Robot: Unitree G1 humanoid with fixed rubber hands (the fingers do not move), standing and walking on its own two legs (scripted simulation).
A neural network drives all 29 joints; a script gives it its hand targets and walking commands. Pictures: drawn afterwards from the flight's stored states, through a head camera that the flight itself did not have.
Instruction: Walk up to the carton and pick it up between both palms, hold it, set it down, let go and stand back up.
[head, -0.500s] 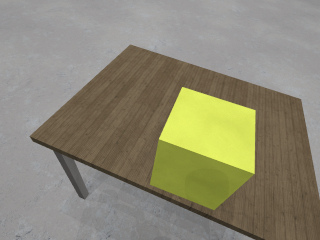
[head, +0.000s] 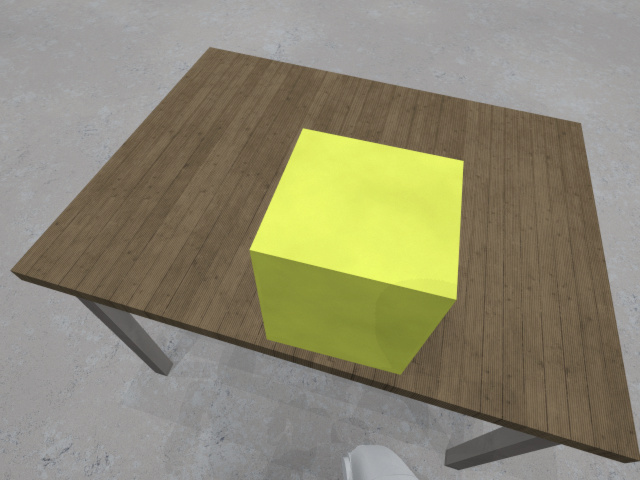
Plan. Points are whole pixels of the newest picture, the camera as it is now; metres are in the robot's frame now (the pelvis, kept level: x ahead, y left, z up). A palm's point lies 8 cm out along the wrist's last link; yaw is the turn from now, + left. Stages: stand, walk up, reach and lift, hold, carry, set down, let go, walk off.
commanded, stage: walk up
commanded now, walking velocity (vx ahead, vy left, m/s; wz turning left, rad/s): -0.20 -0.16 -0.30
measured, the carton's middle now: (354, 259) +0.40 -0.04 +0.01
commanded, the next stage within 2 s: none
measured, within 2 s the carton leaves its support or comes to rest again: neither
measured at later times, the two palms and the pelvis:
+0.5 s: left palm out of the picture +0.06 +0.21 -0.09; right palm out of the picture +0.01 -0.34 -0.14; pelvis -0.03 -0.06 +0.01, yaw -6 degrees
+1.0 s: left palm out of the picture +0.05 +0.25 -0.14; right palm out of the picture +0.01 -0.21 -0.13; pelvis -0.02 +0.01 +0.01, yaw -7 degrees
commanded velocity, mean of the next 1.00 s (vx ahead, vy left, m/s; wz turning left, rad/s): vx -0.04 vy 0.08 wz -0.11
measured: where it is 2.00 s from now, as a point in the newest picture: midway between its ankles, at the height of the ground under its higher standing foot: outside the picture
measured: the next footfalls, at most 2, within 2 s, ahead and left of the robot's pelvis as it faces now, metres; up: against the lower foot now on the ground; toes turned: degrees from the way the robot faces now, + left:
right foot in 0.14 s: +0.01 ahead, -0.23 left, +0.00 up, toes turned -1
left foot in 0.64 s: +0.01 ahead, +0.10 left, +0.00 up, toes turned -3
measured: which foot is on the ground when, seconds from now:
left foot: down 0.00-0.16, up 0.18-0.62, down 0.64-1.00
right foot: up 0.00-0.12, down 0.14-0.64, up 0.66-1.00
